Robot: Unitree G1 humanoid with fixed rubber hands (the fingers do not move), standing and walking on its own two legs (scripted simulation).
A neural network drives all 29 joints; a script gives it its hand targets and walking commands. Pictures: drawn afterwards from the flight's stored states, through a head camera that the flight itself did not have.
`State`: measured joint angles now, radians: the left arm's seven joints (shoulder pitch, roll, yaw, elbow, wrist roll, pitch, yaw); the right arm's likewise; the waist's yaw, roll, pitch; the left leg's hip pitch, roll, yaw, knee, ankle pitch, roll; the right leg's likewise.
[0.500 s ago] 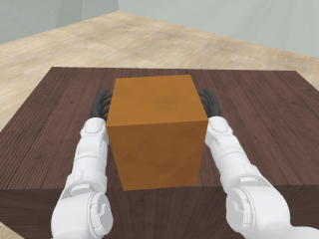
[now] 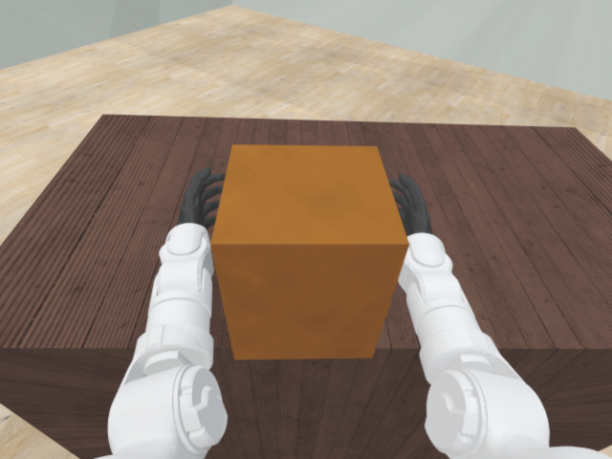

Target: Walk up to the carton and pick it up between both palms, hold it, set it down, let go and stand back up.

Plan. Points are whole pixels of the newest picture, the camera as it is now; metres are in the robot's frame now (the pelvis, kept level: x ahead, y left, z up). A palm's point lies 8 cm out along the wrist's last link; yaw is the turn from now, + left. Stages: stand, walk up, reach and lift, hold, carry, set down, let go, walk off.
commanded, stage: set down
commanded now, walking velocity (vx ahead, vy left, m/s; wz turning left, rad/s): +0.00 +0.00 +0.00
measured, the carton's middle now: (304, 254) +0.40 +0.04 +0.06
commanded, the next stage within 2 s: none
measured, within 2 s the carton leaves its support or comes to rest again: neither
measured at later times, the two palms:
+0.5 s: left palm (194, 227) +0.39 +0.19 +0.12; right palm (415, 236) +0.39 -0.11 +0.11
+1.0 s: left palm (194, 228) +0.39 +0.19 +0.12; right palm (415, 236) +0.39 -0.11 +0.11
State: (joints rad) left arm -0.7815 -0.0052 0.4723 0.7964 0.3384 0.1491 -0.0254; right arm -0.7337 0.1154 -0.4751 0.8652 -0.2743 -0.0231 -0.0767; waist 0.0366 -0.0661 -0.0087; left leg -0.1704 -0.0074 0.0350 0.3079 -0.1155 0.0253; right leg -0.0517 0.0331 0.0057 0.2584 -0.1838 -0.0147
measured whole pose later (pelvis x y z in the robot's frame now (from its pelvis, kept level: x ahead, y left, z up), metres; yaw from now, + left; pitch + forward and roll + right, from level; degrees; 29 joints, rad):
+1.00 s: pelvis +0.00 +0.01 +0.00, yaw -1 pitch -2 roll +0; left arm -0.78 -0.10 0.58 0.68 0.46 0.14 -0.09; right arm -0.71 0.17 -0.63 0.75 -0.44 -0.07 0.03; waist 0.05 -0.06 0.05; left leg -0.14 -0.02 0.06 0.28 -0.10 0.04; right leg -0.05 0.01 0.02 0.28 -0.19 0.00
